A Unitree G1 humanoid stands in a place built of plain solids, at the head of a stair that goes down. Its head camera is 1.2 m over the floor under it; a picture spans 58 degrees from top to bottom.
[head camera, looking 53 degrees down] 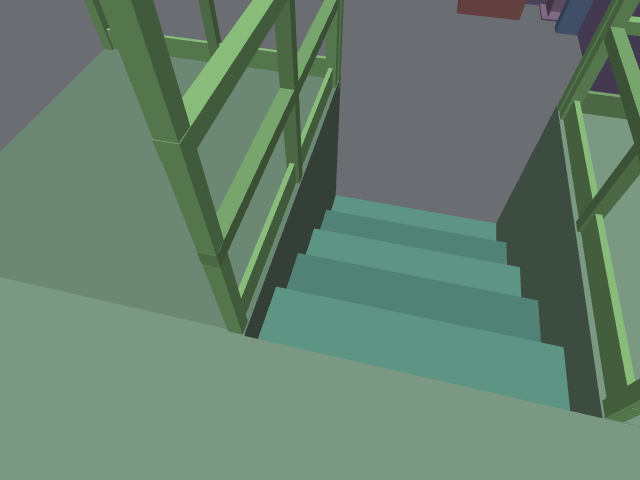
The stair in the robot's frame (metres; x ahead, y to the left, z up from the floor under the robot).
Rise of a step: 0.17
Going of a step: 0.28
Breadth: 1.02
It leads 14 degrees to the right of straight ahead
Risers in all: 6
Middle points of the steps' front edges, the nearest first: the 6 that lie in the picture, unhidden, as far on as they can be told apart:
0.43 -0.26 0.00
0.70 -0.33 -0.17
0.98 -0.39 -0.34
1.25 -0.46 -0.51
1.52 -0.52 -0.68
1.79 -0.59 -0.85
